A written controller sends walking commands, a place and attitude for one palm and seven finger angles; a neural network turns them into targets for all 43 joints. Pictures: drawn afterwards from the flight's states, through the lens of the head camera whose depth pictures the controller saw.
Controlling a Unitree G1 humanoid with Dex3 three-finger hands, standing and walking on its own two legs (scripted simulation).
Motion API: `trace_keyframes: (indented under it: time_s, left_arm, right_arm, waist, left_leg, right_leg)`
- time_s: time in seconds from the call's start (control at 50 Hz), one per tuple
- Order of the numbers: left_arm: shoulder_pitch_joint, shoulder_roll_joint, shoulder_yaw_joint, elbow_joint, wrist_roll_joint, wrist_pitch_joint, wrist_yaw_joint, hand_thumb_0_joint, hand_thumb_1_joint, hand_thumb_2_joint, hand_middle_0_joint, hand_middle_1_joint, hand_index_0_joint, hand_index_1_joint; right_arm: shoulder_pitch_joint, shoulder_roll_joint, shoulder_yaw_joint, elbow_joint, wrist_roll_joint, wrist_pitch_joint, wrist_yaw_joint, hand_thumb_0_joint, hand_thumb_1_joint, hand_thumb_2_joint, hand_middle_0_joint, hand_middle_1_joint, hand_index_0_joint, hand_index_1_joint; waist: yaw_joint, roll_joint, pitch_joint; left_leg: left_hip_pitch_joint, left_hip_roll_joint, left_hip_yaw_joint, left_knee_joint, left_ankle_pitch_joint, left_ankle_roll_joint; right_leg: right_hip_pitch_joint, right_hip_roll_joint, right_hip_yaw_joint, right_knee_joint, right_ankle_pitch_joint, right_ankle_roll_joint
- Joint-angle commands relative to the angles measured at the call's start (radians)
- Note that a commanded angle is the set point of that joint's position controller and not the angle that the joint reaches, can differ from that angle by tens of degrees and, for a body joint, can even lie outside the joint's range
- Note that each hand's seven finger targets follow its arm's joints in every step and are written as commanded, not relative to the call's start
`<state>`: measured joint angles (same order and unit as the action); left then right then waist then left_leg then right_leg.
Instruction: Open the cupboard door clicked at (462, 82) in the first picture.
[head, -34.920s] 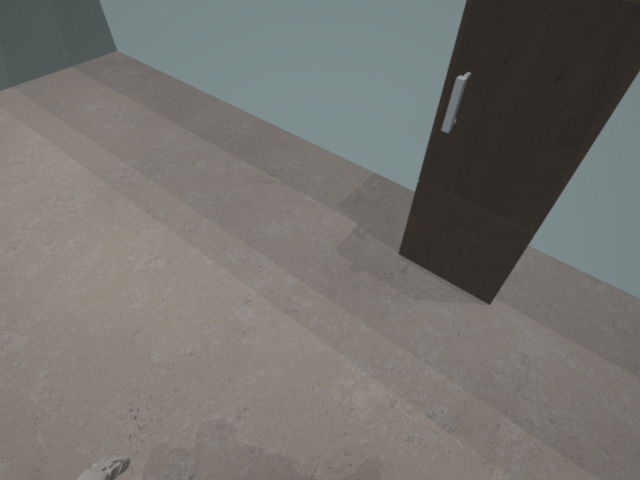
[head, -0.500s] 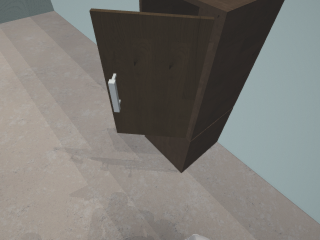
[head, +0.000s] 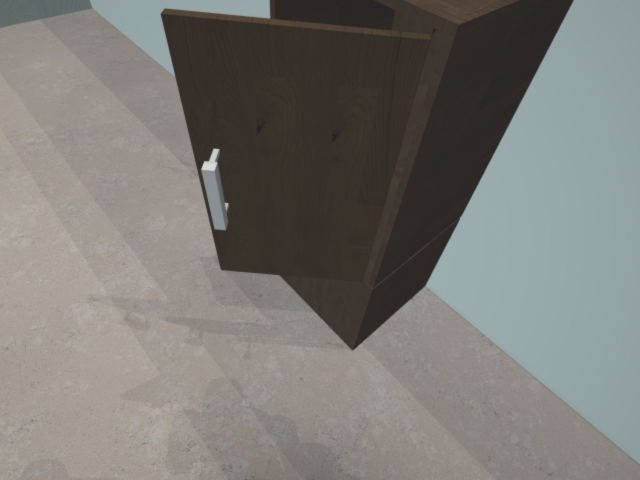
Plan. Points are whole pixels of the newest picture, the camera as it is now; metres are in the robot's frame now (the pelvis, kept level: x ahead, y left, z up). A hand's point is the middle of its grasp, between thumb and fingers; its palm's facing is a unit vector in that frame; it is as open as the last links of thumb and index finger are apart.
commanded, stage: come to a stop and stand still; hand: left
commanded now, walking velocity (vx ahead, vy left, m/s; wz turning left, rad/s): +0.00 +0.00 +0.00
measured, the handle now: (218, 190) +0.58 +0.22 -0.04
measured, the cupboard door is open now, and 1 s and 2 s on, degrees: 45 45 45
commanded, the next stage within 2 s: look again from close up in 0.60 s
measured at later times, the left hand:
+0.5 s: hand out of the picture -0.03 +0.15 -0.17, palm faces +0.03 -0.99 -0.17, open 7.3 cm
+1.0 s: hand out of the picture -0.02 +0.18 -0.16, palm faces +0.01 -0.97 -0.25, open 7.4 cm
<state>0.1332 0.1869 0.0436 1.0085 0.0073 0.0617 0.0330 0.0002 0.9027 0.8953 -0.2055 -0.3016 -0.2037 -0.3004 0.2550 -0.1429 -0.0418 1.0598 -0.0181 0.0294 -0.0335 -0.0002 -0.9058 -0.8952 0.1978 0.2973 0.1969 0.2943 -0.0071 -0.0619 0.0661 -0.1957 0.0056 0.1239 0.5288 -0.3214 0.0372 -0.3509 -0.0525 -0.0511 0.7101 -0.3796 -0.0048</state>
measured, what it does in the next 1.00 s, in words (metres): steps on the spot: right foot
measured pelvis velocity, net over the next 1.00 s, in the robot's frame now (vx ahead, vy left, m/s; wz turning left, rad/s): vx -0.03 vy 0.00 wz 0.00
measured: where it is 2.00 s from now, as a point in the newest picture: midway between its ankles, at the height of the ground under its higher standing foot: outside the picture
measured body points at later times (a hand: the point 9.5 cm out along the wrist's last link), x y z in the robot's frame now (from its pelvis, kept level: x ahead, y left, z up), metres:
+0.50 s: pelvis -0.03 -0.02 +0.01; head -0.03 -0.01 +0.46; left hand -0.03 +0.20 -0.15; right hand -0.02 -0.25 -0.15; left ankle -0.02 +0.10 -0.73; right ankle -0.05 -0.13 -0.73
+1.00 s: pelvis -0.03 +0.00 +0.00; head -0.02 -0.02 +0.45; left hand -0.02 +0.23 -0.14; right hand -0.04 -0.20 -0.17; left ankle -0.02 +0.10 -0.73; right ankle -0.05 -0.13 -0.73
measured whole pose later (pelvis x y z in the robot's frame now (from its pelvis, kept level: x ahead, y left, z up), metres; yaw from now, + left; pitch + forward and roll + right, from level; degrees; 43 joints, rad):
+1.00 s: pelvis -0.03 +0.00 +0.00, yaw +0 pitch -1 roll +1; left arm 0.29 0.14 -0.02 1.10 0.01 -0.01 0.04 0.00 0.91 0.90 -0.20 -0.30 -0.20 -0.30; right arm 0.32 -0.15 0.01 1.09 -0.02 -0.02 -0.02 0.02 -0.93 -0.90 0.20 0.30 0.20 0.29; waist -0.01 0.05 0.02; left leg -0.23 0.00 0.13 0.51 -0.27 0.04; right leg -0.19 -0.04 -0.02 0.54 -0.33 0.02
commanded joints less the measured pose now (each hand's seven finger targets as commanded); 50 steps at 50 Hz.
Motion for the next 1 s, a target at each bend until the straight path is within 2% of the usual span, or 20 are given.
trace_keyframes:
  time_s: [0.0,0.06,0.1,0.12,0.14,0.16,0.18,0.22,0.26,0.34,0.4,0.66,0.68,0.7,0.72,0.74,0.76,0.78,0.84,0.98]
  left_arm:
    - [0.049,0.053,0.023,-0.048,0.007,-0.009,0.001,0.000,0.900,0.900,-0.200,-0.300,-0.200,-0.300]
    - [0.073,0.042,0.008,-0.034,0.006,-0.026,-0.006,0.000,0.900,0.900,-0.200,-0.300,-0.200,-0.300]
    - [0.123,0.055,0.006,-0.014,0.004,-0.040,-0.005,0.000,0.900,0.900,-0.200,-0.300,-0.200,-0.300]
    - [0.144,0.081,0.005,-0.003,0.006,-0.051,-0.001,0.000,0.900,0.900,-0.200,-0.300,-0.200,-0.300]
    - [0.133,0.117,0.006,0.001,0.009,-0.059,0.004,0.000,0.900,0.900,-0.200,-0.300,-0.200,-0.300]
    - [0.096,0.136,0.003,-0.003,0.007,-0.064,0.002,0.000,0.900,0.900,-0.200,-0.300,-0.200,-0.300]
    - [0.080,0.143,-0.006,-0.003,0.006,-0.062,-0.002,0.000,0.900,0.900,-0.200,-0.300,-0.200,-0.300]
    - [0.110,0.106,-0.009,0.019,0.006,-0.074,0.000,0.000,0.900,0.900,-0.200,-0.300,-0.200,-0.300]
    - [0.131,0.091,-0.018,0.034,0.003,-0.076,0.003,0.000,0.900,0.900,-0.200,-0.300,-0.200,-0.300]
    - [0.144,0.082,-0.024,0.055,0.002,-0.069,0.000,0.000,0.900,0.900,-0.200,-0.300,-0.200,-0.300]
    - [0.162,0.077,-0.026,0.069,0.002,-0.067,0.000,0.000,0.900,0.900,-0.200,-0.300,-0.200,-0.300]
    - [0.208,0.043,-0.031,0.102,-0.001,-0.073,0.003,0.000,0.900,0.900,-0.200,-0.300,-0.200,-0.300]
    - [0.262,0.054,-0.049,0.116,0.023,-0.107,0.044,0.000,0.900,0.900,-0.200,-0.300,-0.200,-0.300]
    - [0.229,0.113,-0.034,0.071,0.006,-0.112,0.035,0.000,0.900,0.900,-0.200,-0.300,-0.200,-0.300]
    - [0.193,0.095,-0.035,0.063,0.006,-0.108,0.025,0.000,0.900,0.900,-0.200,-0.300,-0.200,-0.300]
    - [0.209,0.082,-0.040,0.065,0.006,-0.106,0.020,0.000,0.900,0.900,-0.200,-0.300,-0.200,-0.300]
    - [0.209,0.069,-0.040,0.064,0.008,-0.106,0.019,0.000,0.900,0.900,-0.200,-0.300,-0.200,-0.300]
    - [0.221,0.059,-0.040,0.066,0.007,-0.103,0.017,0.000,0.900,0.900,-0.200,-0.300,-0.200,-0.300]
    - [0.217,0.029,-0.048,0.069,0.007,-0.095,0.014,0.000,0.900,0.900,-0.200,-0.300,-0.200,-0.300]
    - [0.211,0.046,-0.043,0.064,0.007,-0.092,0.011,0.000,0.900,0.900,-0.200,-0.300,-0.200,-0.300]
  right_arm:
    - [0.002,-0.147,-0.012,-0.059,-0.014,-0.021,-0.020,0.000,-0.900,-0.900,0.200,0.300,0.200,0.300]
    - [-0.005,-0.162,-0.015,-0.055,-0.010,-0.026,-0.015,0.000,-0.900,-0.900,0.200,0.300,0.200,0.300]
    - [0.007,-0.174,-0.020,-0.043,0.003,-0.030,-0.012,0.000,-0.900,-0.900,0.200,0.300,0.200,0.300]
    - [0.011,-0.157,-0.020,-0.043,0.011,-0.031,-0.008,0.000,-0.900,-0.900,0.200,0.300,0.200,0.300]
    - [0.014,-0.126,-0.019,-0.049,0.019,-0.027,-0.004,0.000,-0.900,-0.900,0.200,0.300,0.200,0.300]
    - [0.024,-0.103,-0.013,-0.046,0.019,-0.021,0.004,0.000,-0.900,-0.900,0.200,0.300,0.200,0.300]
    - [0.023,-0.095,-0.009,-0.034,0.016,-0.017,0.011,0.000,-0.900,-0.900,0.200,0.300,0.200,0.300]
    - [0.020,-0.113,-0.009,-0.019,0.006,-0.027,0.005,0.000,-0.900,-0.900,0.200,0.300,0.200,0.300]
    - [0.015,-0.116,-0.005,-0.007,0.012,-0.033,0.004,0.000,-0.900,-0.900,0.200,0.300,0.200,0.300]
    - [0.004,-0.114,0.005,0.019,0.007,-0.028,0.007,0.000,-0.900,-0.900,0.200,0.300,0.200,0.300]
    - [0.016,-0.100,0.010,0.039,0.005,-0.025,0.008,0.000,-0.900,-0.900,0.200,0.300,0.200,0.300]
    - [0.098,-0.075,0.022,0.080,0.005,-0.039,-0.003,0.000,-0.900,-0.900,0.200,0.300,0.200,0.300]
    - [0.000,-0.114,0.031,0.007,0.009,-0.066,0.013,0.000,-0.900,-0.900,0.200,0.300,0.200,0.300]
    - [0.064,-0.060,0.031,-0.012,0.006,-0.054,0.017,0.000,-0.900,-0.900,0.200,0.300,0.200,0.300]
    - [0.092,-0.069,0.026,0.002,0.002,-0.056,0.015,0.000,-0.900,-0.900,0.200,0.300,0.200,0.300]
    - [0.120,-0.081,0.030,0.001,0.002,-0.059,0.016,0.000,-0.900,-0.900,0.200,0.300,0.200,0.300]
    - [0.133,-0.080,0.033,-0.006,-0.002,-0.066,0.016,0.000,-0.900,-0.900,0.200,0.300,0.200,0.300]
    - [0.125,-0.083,0.033,-0.013,0.000,-0.067,0.014,0.000,-0.900,-0.900,0.200,0.300,0.200,0.300]
    - [0.129,-0.100,0.032,-0.025,0.001,-0.068,0.010,0.000,-0.900,-0.900,0.200,0.300,0.200,0.300]
    - [0.112,-0.103,0.035,-0.010,0.001,-0.068,0.010,0.000,-0.900,-0.900,0.200,0.300,0.200,0.300]
  waist:
    - [0.026,0.221,-0.013]
    - [0.022,0.187,-0.064]
    - [0.029,0.152,-0.118]
    - [0.024,0.084,-0.133]
    - [0.000,-0.016,-0.113]
    - [-0.022,-0.051,-0.080]
    - [-0.033,-0.013,-0.042]
    - [-0.021,-0.069,-0.101]
    - [-0.013,-0.043,-0.093]
    - [-0.005,0.028,0.009]
    - [-0.001,0.039,0.052]
    - [0.010,0.046,0.022]
    - [0.031,0.173,0.038]
    - [-0.019,0.168,-0.036]
    - [-0.024,0.218,-0.018]
    - [-0.020,0.200,-0.042]
    - [-0.014,0.215,-0.074]
    - [-0.006,0.174,-0.084]
    - [-0.003,0.054,-0.034]
    - [0.003,0.025,0.024]
  left_leg:
    - [-0.047,0.279,-0.208,-0.204,0.557,0.146]
    - [0.070,0.245,-0.173,-0.158,0.586,0.120]
    - [0.102,0.209,-0.157,-0.104,0.539,0.073]
    - [0.086,0.158,-0.140,-0.060,0.435,0.030]
    - [0.030,0.099,-0.092,-0.039,0.246,-0.015]
    - [0.034,0.066,-0.073,-0.069,0.103,-0.037]
    - [0.078,0.046,-0.077,-0.094,0.063,-0.041]
    - [0.128,0.090,-0.087,-0.089,0.270,-0.027]
    - [0.125,0.103,-0.097,-0.119,0.281,-0.023]
    - [0.073,0.102,-0.105,-0.181,0.142,-0.028]
    - [0.049,0.094,-0.104,-0.202,0.094,-0.029]
    - [0.032,0.103,-0.115,-0.223,0.128,-0.025]
    - [-0.030,0.120,-0.081,-0.001,0.325,-0.048]
    - [-0.008,0.084,-0.107,-0.045,0.089,-0.040]
    - [-0.014,0.093,-0.120,-0.094,0.094,-0.028]
    - [-0.035,0.107,-0.134,-0.098,0.107,-0.020]
    - [-0.031,0.121,-0.147,-0.103,0.181,-0.007]
    - [-0.025,0.124,-0.150,-0.110,0.190,0.000]
    - [-0.043,0.127,-0.160,-0.130,0.159,0.010]
    - [-0.034,0.114,-0.141,-0.164,0.167,0.012]
  right_leg:
    - [-0.014,0.020,0.074,0.204,-0.124,-0.007]
    - [0.035,0.019,0.028,-0.017,-0.048,0.003]
    - [0.141,0.019,0.026,-0.236,0.157,0.008]
    - [0.183,-0.012,0.104,-0.324,0.332,-0.009]
    - [0.181,-0.107,0.214,-0.352,0.419,-0.043]
    - [0.132,-0.173,0.236,-0.377,0.397,-0.077]
    - [0.040,-0.177,0.226,-0.397,0.266,-0.083]
    - [0.104,-0.092,0.168,-0.333,0.456,-0.047]
    - [0.128,-0.077,0.147,-0.347,0.435,-0.032]
    - [0.087,-0.064,0.154,-0.411,0.197,-0.028]
    - [0.074,-0.061,0.156,-0.441,0.114,-0.029]
    - [0.147,-0.051,0.120,-0.426,0.172,-0.031]
    - [0.109,-0.107,0.151,-0.358,0.557,-0.027]
    - [0.122,-0.123,0.175,-0.354,0.341,-0.056]
    - [0.096,-0.086,0.145,-0.325,0.183,-0.067]
    - [0.103,-0.049,0.120,-0.306,0.118,-0.062]
    - [0.134,-0.036,0.093,-0.278,0.164,-0.057]
    - [0.143,-0.028,0.087,-0.266,0.164,-0.052]
    - [0.109,-0.021,0.089,-0.259,0.144,-0.044]
    - [0.082,-0.031,0.103,-0.262,0.178,-0.033]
